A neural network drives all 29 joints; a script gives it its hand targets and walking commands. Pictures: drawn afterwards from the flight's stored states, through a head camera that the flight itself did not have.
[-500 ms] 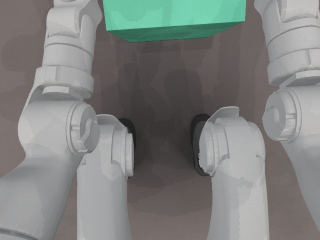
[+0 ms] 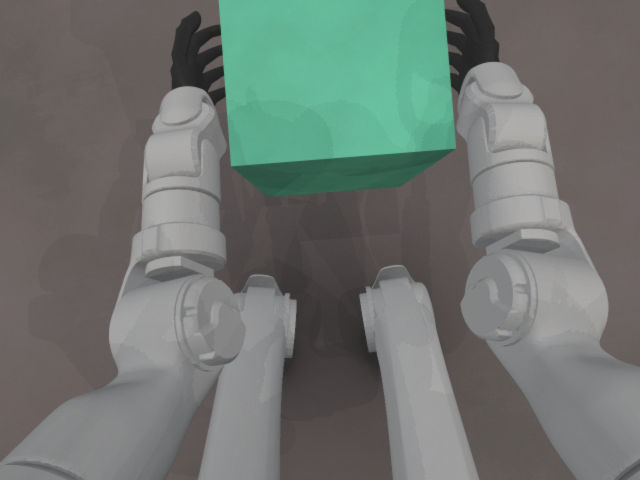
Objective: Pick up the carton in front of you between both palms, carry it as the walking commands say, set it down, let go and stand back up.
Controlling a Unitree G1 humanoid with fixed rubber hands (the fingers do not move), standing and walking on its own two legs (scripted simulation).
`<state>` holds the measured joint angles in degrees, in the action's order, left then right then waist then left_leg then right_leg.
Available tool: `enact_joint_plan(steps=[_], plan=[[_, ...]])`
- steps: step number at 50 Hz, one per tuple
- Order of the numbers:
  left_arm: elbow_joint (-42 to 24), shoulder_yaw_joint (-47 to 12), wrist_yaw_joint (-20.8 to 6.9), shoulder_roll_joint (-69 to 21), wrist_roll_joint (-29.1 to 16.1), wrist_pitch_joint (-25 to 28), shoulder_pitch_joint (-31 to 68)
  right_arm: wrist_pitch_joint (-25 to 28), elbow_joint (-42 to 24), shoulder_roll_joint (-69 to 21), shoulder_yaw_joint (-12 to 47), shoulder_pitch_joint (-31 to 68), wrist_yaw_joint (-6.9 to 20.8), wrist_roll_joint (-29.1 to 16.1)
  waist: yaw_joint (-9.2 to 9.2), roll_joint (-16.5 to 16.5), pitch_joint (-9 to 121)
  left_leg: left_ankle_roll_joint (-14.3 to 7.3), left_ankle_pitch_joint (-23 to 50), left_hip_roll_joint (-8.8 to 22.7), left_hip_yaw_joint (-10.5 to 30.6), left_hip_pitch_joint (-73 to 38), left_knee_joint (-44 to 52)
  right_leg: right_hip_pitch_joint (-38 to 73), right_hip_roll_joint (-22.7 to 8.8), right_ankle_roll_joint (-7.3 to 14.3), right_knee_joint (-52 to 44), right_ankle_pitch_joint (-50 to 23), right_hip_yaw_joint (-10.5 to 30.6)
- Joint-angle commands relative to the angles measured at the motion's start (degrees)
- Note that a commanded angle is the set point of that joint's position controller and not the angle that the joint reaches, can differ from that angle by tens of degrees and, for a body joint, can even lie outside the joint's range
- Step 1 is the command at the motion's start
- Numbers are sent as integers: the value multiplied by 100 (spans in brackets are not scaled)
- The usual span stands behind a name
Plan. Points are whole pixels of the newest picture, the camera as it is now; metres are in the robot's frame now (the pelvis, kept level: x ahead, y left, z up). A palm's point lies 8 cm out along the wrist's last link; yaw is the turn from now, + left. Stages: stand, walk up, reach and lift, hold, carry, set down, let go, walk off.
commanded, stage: reach and lift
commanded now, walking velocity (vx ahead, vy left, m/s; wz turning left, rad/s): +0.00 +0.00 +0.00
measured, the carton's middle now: (331, 99) +0.53 -0.03 -0.14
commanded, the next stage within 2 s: none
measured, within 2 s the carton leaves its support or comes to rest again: neither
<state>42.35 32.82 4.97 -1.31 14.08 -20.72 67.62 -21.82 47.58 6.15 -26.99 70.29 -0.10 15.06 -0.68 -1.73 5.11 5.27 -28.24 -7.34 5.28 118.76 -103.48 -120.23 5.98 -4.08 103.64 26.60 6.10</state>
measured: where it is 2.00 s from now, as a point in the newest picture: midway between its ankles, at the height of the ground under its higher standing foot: (328, 360)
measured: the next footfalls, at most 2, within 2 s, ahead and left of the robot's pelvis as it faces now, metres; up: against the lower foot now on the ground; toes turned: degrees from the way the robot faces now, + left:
none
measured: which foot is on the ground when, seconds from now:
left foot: down 0.00-1.00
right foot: down 0.00-1.00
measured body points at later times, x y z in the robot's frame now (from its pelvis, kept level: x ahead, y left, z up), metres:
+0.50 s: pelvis +0.04 +0.00 +0.12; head +0.23 -0.02 +0.53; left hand +0.50 +0.13 +0.08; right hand +0.49 -0.17 +0.07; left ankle +0.12 +0.14 -0.44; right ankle +0.12 -0.13 -0.44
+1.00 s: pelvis +0.09 +0.00 +0.26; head +0.17 -0.01 +0.70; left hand +0.45 +0.14 +0.23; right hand +0.44 -0.16 +0.22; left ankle +0.12 +0.14 -0.44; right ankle +0.12 -0.13 -0.44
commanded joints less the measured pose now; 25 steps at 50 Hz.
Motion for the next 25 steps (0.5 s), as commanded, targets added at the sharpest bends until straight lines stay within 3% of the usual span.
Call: enact_joint_plan(steps=[1, 7, 13, 25], plan=[[119, -2778, -1409, -5674, -856, 16, 4109, 53, -74, -6011, 2318, 3532, 1417, -908, -133, 246, 6168, -318, 317, -357, -1197, -3021, 1180, 3758, 296, 260, -1292, -349, -1199], [-331, -3447, -1539, -6092, -1177, -175, 3644, -143, -612, -6555, 2974, 3114, 1441, -1207, -112, 299, 6962, -272, 844, -367, -1213, -3751, 1533, 4712, 336, 193, -1631, -989, -1186], [-481, -3916, -1598, -6348, -1373, -183, 2836, -143, -885, -6875, 3433, 2374, 1395, -1392, -54, 360, 6729, -248, 1231, -366, -1102, -4237, 1989, 5300, 354, 150, -2062, -1475, -1079], [-212, -3897, -1561, -6514, -1132, 62, 1332, 124, -745, -7037, 3402, 992, 1278, -1160, -47, 247, 5288, -290, 1159, -341, -755, -5353, 3312, 6248, 330, 216, -3309, -1361, -810]])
